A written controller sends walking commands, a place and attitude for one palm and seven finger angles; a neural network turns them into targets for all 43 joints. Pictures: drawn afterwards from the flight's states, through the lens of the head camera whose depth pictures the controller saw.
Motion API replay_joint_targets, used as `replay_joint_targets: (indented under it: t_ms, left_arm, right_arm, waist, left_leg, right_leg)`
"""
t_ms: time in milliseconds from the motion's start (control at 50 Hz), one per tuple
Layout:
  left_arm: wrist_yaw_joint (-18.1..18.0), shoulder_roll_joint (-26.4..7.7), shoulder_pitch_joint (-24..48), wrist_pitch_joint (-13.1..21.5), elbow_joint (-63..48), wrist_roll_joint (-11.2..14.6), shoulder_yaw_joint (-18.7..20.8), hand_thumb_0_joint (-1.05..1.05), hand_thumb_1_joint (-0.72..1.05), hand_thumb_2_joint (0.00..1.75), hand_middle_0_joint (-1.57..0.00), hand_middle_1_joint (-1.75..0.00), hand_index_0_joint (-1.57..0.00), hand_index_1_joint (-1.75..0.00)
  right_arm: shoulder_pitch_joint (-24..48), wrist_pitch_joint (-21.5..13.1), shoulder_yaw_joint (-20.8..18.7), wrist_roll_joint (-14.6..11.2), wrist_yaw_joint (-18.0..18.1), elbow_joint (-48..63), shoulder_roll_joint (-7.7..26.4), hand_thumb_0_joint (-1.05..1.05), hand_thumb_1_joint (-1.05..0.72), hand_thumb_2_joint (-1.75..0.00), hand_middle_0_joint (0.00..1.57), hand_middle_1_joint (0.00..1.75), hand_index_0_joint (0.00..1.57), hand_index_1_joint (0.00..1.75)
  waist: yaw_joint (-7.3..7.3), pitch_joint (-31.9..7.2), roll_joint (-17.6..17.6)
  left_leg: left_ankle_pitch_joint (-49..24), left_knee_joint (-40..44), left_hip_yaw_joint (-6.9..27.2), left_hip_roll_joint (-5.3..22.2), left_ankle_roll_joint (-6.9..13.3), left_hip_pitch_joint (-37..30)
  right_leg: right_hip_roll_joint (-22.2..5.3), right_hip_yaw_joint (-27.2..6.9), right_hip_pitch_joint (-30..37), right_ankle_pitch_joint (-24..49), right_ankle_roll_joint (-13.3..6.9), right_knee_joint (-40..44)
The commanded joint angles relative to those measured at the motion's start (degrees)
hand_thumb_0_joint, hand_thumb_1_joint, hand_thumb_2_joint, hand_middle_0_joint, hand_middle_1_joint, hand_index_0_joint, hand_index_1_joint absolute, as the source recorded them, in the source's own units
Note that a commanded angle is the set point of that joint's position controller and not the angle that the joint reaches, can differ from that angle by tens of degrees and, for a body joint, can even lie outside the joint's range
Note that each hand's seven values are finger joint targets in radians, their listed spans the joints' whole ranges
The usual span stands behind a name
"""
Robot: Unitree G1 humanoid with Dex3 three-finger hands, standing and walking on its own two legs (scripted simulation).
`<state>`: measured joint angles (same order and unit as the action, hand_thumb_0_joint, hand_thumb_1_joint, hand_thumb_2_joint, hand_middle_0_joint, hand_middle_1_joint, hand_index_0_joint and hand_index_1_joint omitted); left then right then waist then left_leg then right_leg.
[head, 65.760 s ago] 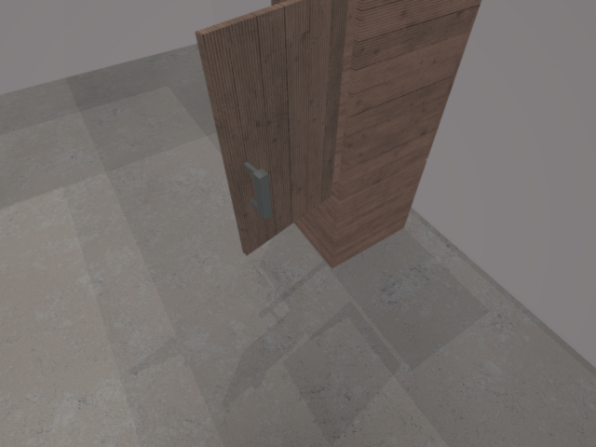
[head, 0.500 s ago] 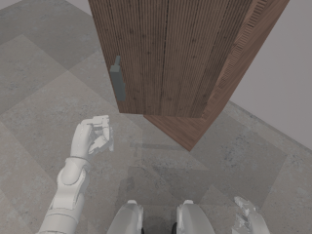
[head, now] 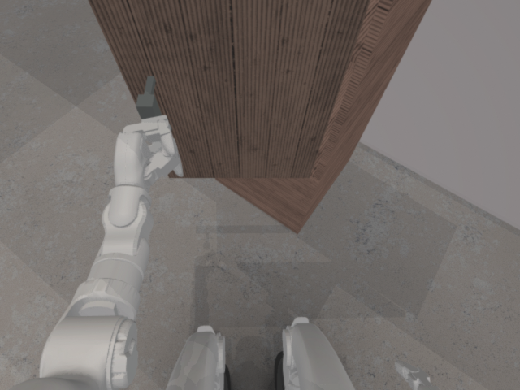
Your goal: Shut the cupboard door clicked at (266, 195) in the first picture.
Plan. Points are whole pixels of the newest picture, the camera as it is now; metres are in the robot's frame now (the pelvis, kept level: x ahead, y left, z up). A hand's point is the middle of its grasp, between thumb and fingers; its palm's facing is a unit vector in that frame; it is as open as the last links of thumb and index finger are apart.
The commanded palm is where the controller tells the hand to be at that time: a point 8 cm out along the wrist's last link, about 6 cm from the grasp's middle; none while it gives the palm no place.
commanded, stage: bring the fist close to the handle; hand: left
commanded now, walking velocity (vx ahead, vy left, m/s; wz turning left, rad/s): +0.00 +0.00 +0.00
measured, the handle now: (158, 119) +0.54 +0.15 +0.03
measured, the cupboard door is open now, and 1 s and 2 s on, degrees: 37 27 14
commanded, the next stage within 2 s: push the door shut along its arc in 0.30 s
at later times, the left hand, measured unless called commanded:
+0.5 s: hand (171, 164) +0.45 +0.12 +0.03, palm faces -0.06 -1.00 -0.02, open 3.1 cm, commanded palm +0.43 +0.17 +0.03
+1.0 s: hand (184, 129) +0.51 +0.10 +0.04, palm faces -0.18 -0.98 -0.04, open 3.1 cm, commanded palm +0.51 +0.15 +0.03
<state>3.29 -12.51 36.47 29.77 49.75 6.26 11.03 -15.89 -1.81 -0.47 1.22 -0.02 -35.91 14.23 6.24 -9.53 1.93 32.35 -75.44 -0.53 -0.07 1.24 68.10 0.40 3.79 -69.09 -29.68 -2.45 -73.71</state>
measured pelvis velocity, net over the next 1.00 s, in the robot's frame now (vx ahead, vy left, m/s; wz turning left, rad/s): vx -0.01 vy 0.01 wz -0.01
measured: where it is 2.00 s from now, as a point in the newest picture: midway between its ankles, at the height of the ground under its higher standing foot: outside the picture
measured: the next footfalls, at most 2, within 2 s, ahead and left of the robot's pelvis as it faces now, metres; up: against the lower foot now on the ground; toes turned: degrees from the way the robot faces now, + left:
none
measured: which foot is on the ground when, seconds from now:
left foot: down 0.00-1.00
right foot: down 0.00-1.00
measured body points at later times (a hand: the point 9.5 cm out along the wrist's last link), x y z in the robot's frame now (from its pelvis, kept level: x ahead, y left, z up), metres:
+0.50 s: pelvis -0.01 +0.01 +0.00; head +0.13 +0.01 +0.43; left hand +0.45 +0.18 +0.04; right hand +0.08 -0.26 -0.12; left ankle +0.03 +0.11 -0.61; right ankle +0.04 -0.10 -0.61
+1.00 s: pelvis -0.01 +0.01 -0.01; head +0.15 +0.02 +0.41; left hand +0.52 +0.16 +0.04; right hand +0.00 -0.26 -0.13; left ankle +0.03 +0.11 -0.61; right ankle +0.04 -0.10 -0.61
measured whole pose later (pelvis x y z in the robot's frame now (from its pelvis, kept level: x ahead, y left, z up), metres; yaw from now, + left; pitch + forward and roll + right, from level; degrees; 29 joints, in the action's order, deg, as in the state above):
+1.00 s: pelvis -0.01 +0.01 -0.01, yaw -1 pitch +28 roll -3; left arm 10.1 -20.6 55.5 28.5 68.4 4.6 12.9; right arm -19.1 2.1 0.7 1.5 -0.7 -36.7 15.2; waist 10.6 -8.2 3.1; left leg 32.1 -78.2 0.1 -0.1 2.3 74.2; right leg 0.4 4.4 -74.2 -28.7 -1.5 -74.7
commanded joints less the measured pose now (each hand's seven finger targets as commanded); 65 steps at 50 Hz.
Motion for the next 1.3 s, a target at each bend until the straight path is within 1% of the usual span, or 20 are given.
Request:
replay_joint_targets:
  t_ms: [0, 100, 220, 300, 340, 400, 440, 460, 480, 560, 660, 780, 840, 860, 880, 1000, 1020, 1140, 1200, 1280]
  left_arm:
    - [0.5, -10.1, 11.4, 2.9, -6.1, -0.3, 4.3, 0.00, 0.90, 0.90, -1.30, -1.50, -1.30, -1.50]
    - [1.7, -11.0, 16.1, 3.6, -9.7, 1.3, 4.8, 0.00, 0.90, 0.90, -1.30, -1.50, -1.30, -1.50]
    - [2.1, -10.3, 22.6, 9.0, -11.8, 1.3, 3.2, 0.00, 0.90, 0.90, -1.30, -1.50, -1.30, -1.50]
    - [3.3, -9.2, 20.8, 7.2, -3.5, -0.1, 1.8, 0.00, 0.90, 0.90, -1.30, -1.50, -1.30, -1.50]
    - [3.3, -9.4, 21.1, 6.3, -3.4, -0.2, 1.9, 0.00, 0.90, 0.90, -1.30, -1.50, -1.30, -1.50]
    - [3.3, -7.8, 20.5, 5.1, -4.9, 0.7, 1.1, 0.00, 0.90, 0.90, -1.30, -1.50, -1.30, -1.50]
    - [2.8, -9.8, 25.8, 5.7, -6.8, 0.5, 1.8, 0.00, 0.90, 0.90, -1.30, -1.50, -1.30, -1.50]
    - [2.8, -7.9, 27.6, 6.1, -7.1, 0.3, 0.0, 0.00, 0.90, 0.90, -1.30, -1.50, -1.30, -1.50]
    - [2.4, -10.0, 28.6, 6.5, -6.3, 0.0, 1.8, 0.00, 0.90, 0.90, -1.30, -1.50, -1.30, -1.50]
    - [1.9, -12.7, 33.7, 7.3, -1.4, -1.6, 2.9, 0.00, 0.90, 0.90, -1.30, -1.50, -1.30, -1.50]
    - [3.4, -13.1, 35.2, 5.8, 2.8, -2.4, 2.5, 0.00, 0.90, 0.90, -1.30, -1.50, -1.30, -1.50]
    - [6.8, -11.7, 40.7, 3.6, 4.2, -1.1, 0.5, 0.00, 0.90, 0.90, -1.30, -1.50, -1.30, -1.50]
    - [7.5, -14.0, 43.7, 3.0, 4.9, -0.7, 1.9, 0.00, 0.90, 0.90, -1.30, -1.50, -1.30, -1.50]
    - [7.7, -13.3, 44.5, 2.5, 6.3, -0.8, 1.2, 0.00, 0.90, 0.90, -1.30, -1.50, -1.30, -1.50]
    - [7.6, -15.1, 45.9, 2.5, 6.1, -1.1, 2.3, 0.00, 0.90, 0.90, -1.30, -1.50, -1.30, -1.50]
    - [8.3, -16.5, 50.7, 2.0, 8.2, -3.0, 1.2, 0.00, 0.90, 0.90, -1.30, -1.50, -1.30, -1.50]
    - [8.2, -18.3, 52.1, 1.8, 8.5, -2.7, 2.8, 0.00, 0.90, 0.90, -1.30, -1.50, -1.30, -1.50]
    - [10.3, -23.1, 53.8, -0.3, 9.4, -3.4, 5.0, 0.00, 0.90, 0.90, -1.30, -1.50, -1.30, -1.50]
    - [11.2, -25.4, 54.6, -1.8, 9.7, -3.3, 6.4, 0.00, 0.90, 0.90, -1.30, -1.50, -1.30, -1.50]
    - [12.3, -24.9, 56.4, -2.8, 9.2, -3.4, 5.6, 0.00, 0.90, 0.90, -1.30, -1.50, -1.30, -1.50]
  right_arm:
    - [-6.6, -0.5, -3.0, -0.1, -0.5, 5.7, 8.2, 0.00, -0.90, -0.90, 0.20, 0.30, 0.20, 0.30]
    - [-6.6, 0.2, -3.0, -0.6, -0.1, 6.4, 8.3, 0.00, -0.90, -0.90, 0.20, 0.30, 0.20, 0.30]
    - [-6.9, -1.2, -3.3, 0.0, 0.5, 4.3, 8.4, 0.00, -0.90, -0.90, 0.20, 0.30, 0.20, 0.30]
    - [-6.5, -0.6, -3.1, -0.2, 0.3, 3.5, 8.7, 0.00, -0.90, -0.90, 0.20, 0.30, 0.20, 0.30]
    - [-6.7, -0.2, -3.2, -0.2, 0.2, 3.9, 9.0, 0.00, -0.90, -0.90, 0.20, 0.30, 0.20, 0.30]
    - [-6.7, 0.4, -3.3, -0.3, -0.1, 4.8, 9.2, 0.00, -0.90, -0.90, 0.20, 0.30, 0.20, 0.30]
    - [-6.9, 0.5, -3.4, -0.2, 0.1, 4.5, 9.5, 0.00, -0.90, -0.90, 0.20, 0.30, 0.20, 0.30]
    - [-6.7, 0.5, -3.3, -0.1, 0.0, 4.4, 9.1, 0.00, -0.90, -0.90, 0.20, 0.30, 0.20, 0.30]
    - [-7.0, 0.6, -3.4, 0.0, 0.1, 4.1, 9.5, 0.00, -0.90, -0.90, 0.20, 0.30, 0.20, 0.30]
    - [-7.0, 0.8, -2.9, 0.2, 0.5, 3.3, 9.7, 0.00, -0.90, -0.90, 0.20, 0.30, 0.20, 0.30]
    - [-8.1, 1.6, -2.7, 0.4, 0.0, 3.5, 10.2, 0.00, -0.90, -0.90, 0.20, 0.30, 0.20, 0.30]
    - [-10.2, 2.5, -2.9, 0.3, -0.1, 2.9, 10.7, 0.00, -0.90, -0.90, 0.20, 0.30, 0.20, 0.30]
    - [-11.1, 2.6, -2.7, 0.2, 0.1, 2.6, 11.1, 0.00, -0.90, -0.90, 0.20, 0.30, 0.20, 0.30]
    - [-11.3, 2.7, -2.5, 0.2, 0.1, 2.3, 10.9, 0.00, -0.90, -0.90, 0.20, 0.30, 0.20, 0.30]
    - [-11.7, 2.7, -2.5, 0.3, 0.1, 2.1, 11.1, 0.00, -0.90, -0.90, 0.20, 0.30, 0.20, 0.30]
    - [-13.2, 2.7, -2.1, 0.7, -0.3, 1.4, 11.3, 0.00, -0.90, -0.90, 0.20, 0.30, 0.20, 0.30]
    - [-13.8, 2.6, -2.0, 0.9, -0.2, 1.3, 11.5, 0.00, -0.90, -0.90, 0.20, 0.30, 0.20, 0.30]
    - [-14.9, 2.7, -1.5, 0.7, -0.4, 1.7, 11.8, 0.00, -0.90, -0.90, 0.20, 0.30, 0.20, 0.30]
    - [-15.5, 2.8, -1.3, 0.7, -0.4, 1.8, 11.9, 0.00, -0.90, -0.90, 0.20, 0.30, 0.20, 0.30]
    - [-16.0, 2.5, -1.3, 0.7, -0.5, 1.8, 12.0, 0.00, -0.90, -0.90, 0.20, 0.30, 0.20, 0.30]
  waist:
    - [-1.22, -28.7, -1.5]
    - [0.10, -27.0, -4.3]
    - [2.06, -27.1, -2.3]
    - [1.89, -23.0, -0.5]
    - [1.17, -25.4, 2.1]
    - [0.90, -27.4, 2.4]
    - [1.84, -28.9, 2.8]
    - [2.68, -28.6, 2.7]
    - [2.77, -27.9, 1.0]
    - [4.39, -24.8, -0.1]
    - [4.28, -28.7, 4.3]
    - [6.59, -30.2, 3.8]
    - [7.19, -30.2, 2.9]
    - [7.80, -29.0, 2.4]
    - [7.97, -28.7, 2.6]
    - [9.34, -29.1, 6.8]
    - [9.70, -29.6, 6.2]
    - [9.36, -34.0, 9.1]
    - [9.72, -33.2, 8.4]
    - [10.60, -33.8, 8.8]
  left_leg:
    - [-17.5, 9.0, 0.7, -0.9, 0.2, -10.5]
    - [-13.7, 9.5, 0.3, -0.9, 0.7, -8.3]
    - [-12.5, 8.4, 1.1, -0.9, 0.9, -10.8]
    - [-9.1, 9.2, 1.4, -0.8, 0.5, -9.9]
    - [-11.3, 9.8, 2.0, -0.7, 0.2, -13.1]
    - [-15.1, 10.2, 2.8, -0.3, -0.1, -16.8]
    - [-16.7, 9.6, 3.6, 0.0, -0.2, -18.2]
    - [-16.6, 9.2, 3.6, -0.2, 0.0, -18.1]
    - [-16.2, 9.3, 4.1, 0.0, -0.1, -17.7]
    - [-12.8, 8.4, 4.0, -0.2, 0.3, -13.8]
    - [-16.0, 8.1, 5.0, 0.1, -0.2, -17.2]
    - [-18.8, 7.3, 6.4, 0.6, -0.1, -19.5]
    - [-17.8, 6.9, 6.5, 0.7, 0.2, -17.8]
    - [-16.6, 6.5, 6.1, 0.5, 0.5, -16.2]
    - [-16.3, 6.4, 6.2, 0.6, 0.6, -15.6]
    - [-15.7, 5.3, 6.8, 0.8, 0.6, -15.9]
    - [-16.2, 4.8, 6.6, 0.7, 0.9, -15.2]
    - [-19.6, 3.4, 6.4, 1.0, 0.9, -14.9]
    - [-19.5, 3.0, 6.0, 1.1, 1.1, -13.1]
    - [-20.6, 2.4, 6.1, 1.3, 1.2, -13.6]
  right_leg:
    - [0.0, -5.1, 25.5, 20.8, 1.2, 9.8]
    - [-0.2, -6.4, 27.4, 17.9, 1.7, 12.1]
    - [0.0, -6.1, 23.2, 15.3, 1.7, 11.6]
    - [-0.2, -5.4, 19.1, 10.4, 1.4, 12.0]
    - [0.0, -4.4, 18.0, 11.9, 1.0, 10.9]
    - [0.2, -3.3, 17.3, 14.4, 0.8, 10.3]
    - [0.2, -3.1, 16.2, 15.4, 0.9, 9.4]
    - [0.2, -3.2, 15.9, 15.5, 1.0, 9.5]
    - [0.3, -3.0, 15.6, 14.8, 1.0, 9.4]
    - [0.4, -3.5, 14.0, 12.1, 1.2, 9.3]
    - [0.5, -2.6, 11.3, 12.9, 0.6, 7.9]
    - [0.6, -2.2, 9.5, 14.2, 0.7, 8.0]
    - [0.7, -2.3, 9.5, 13.5, 0.7, 8.0]
    - [0.8, -2.6, 9.5, 12.9, 0.8, 8.4]
    - [0.8, -2.6, 9.6, 12.7, 0.8, 8.3]
    - [1.0, -2.5, 5.9, 10.9, 0.4, 7.7]
    - [1.2, -2.5, 6.5, 11.4, 0.4, 7.5]
    - [1.4, -2.8, 8.1, 14.1, 0.3, 6.5]
    - [1.7, -2.9, 9.2, 14.6, 0.4, 6.6]
    - [1.8, -2.9, 8.4, 15.7, 0.5, 6.5]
